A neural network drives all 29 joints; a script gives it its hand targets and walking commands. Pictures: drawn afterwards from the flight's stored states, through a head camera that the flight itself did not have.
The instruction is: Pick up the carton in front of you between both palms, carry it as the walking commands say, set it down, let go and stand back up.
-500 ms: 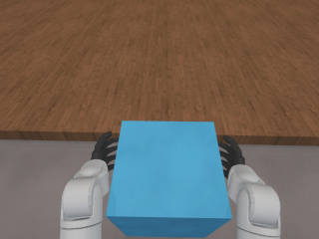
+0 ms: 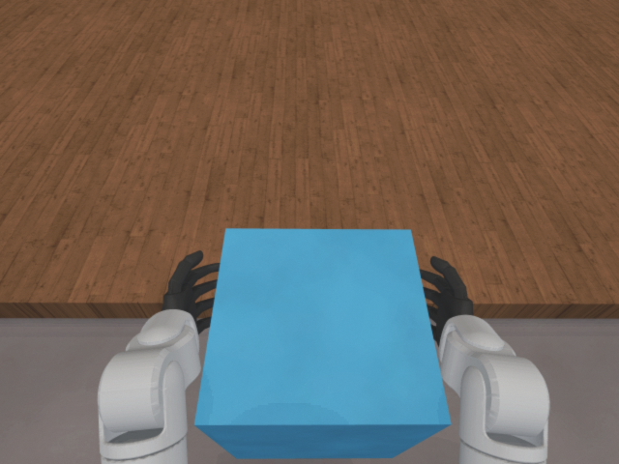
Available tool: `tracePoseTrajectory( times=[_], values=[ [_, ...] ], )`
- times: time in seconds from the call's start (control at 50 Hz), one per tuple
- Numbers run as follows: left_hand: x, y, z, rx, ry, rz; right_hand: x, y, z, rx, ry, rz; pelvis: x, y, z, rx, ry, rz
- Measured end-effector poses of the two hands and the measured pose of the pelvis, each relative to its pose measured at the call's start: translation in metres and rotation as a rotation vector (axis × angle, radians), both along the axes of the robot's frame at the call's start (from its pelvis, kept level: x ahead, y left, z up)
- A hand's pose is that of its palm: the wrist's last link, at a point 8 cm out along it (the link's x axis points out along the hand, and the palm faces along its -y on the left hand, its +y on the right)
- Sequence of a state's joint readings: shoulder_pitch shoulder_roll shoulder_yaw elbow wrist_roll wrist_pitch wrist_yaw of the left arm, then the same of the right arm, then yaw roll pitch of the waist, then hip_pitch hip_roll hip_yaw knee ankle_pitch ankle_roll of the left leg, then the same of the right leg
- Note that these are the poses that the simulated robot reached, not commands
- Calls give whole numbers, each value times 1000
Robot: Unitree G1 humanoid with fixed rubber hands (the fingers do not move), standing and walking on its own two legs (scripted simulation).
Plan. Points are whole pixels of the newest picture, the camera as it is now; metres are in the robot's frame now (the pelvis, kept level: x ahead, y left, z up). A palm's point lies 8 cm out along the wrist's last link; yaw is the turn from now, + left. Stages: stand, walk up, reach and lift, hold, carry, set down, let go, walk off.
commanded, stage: carry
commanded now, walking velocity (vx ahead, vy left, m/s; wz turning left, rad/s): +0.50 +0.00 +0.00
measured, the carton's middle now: (316, 353) +0.25 +0.00 +0.02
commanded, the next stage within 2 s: none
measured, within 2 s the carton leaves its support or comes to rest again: neither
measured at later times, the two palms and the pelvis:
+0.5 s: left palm (225, 108) +0.61 +0.14 +0.13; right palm (403, 110) +0.63 -0.16 +0.12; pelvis +0.27 -0.03 -0.01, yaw +3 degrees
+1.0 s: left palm (219, 67) +0.74 +0.17 +0.13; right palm (380, 68) +0.76 -0.13 +0.13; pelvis +0.39 +0.00 -0.02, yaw +2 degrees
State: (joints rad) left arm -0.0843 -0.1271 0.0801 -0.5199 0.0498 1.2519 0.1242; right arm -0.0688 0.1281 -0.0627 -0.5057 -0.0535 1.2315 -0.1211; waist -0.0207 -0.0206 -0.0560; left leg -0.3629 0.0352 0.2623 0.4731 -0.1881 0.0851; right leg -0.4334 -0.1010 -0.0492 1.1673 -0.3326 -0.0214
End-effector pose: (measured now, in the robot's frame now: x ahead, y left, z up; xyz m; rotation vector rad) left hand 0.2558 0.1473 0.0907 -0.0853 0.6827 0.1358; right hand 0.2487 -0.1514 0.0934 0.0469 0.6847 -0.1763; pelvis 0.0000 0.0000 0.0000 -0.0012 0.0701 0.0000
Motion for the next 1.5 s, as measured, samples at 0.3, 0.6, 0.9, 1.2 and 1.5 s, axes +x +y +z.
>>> tracePoseTrajectory(
  times=[0.3,0.6,0.9,1.2,1.5],
  values=[
    [227,-2,61,24,-208,54,244,-3,58,23,-209,48,196,-15,-8,7,-19,35],
    [404,-3,35,2,-100,109,432,-4,29,74,-99,49,297,-25,-12,-9,19,51],
    [474,11,44,-18,-120,85,493,10,41,52,-121,23,370,-8,-15,-7,38,41],
    [535,39,44,4,-91,121,569,38,44,44,-92,76,451,4,-11,-7,25,32],
    [696,49,38,-42,-56,-14,678,49,33,16,-59,-56,582,59,-13,10,4,45]
  ],
)
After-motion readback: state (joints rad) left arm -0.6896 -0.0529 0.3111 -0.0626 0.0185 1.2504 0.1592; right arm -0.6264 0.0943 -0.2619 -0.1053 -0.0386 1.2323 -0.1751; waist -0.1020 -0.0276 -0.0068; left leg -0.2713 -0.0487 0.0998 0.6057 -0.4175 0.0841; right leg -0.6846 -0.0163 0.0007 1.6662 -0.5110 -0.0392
